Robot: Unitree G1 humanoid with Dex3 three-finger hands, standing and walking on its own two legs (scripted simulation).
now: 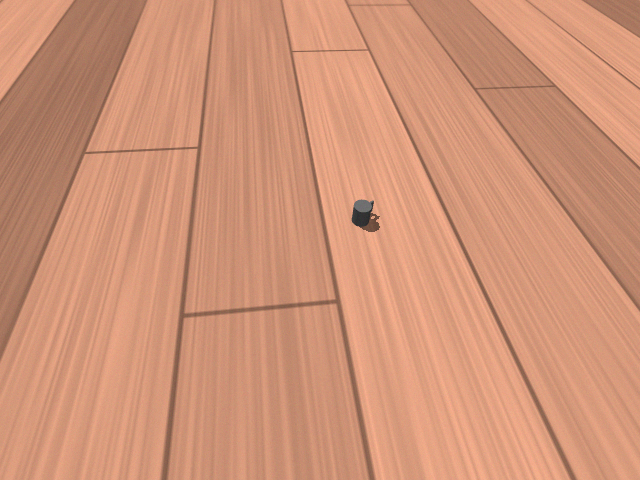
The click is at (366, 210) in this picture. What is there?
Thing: mug
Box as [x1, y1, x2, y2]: [352, 200, 373, 226]
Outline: 373,201 369,202 366,200 357,200 354,203 352,214 352,221 354,224 359,226 367,224
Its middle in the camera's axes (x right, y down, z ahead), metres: +0.20 -0.10 +1.70
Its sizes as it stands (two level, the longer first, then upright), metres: 0.110 0.076 0.089
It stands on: the floor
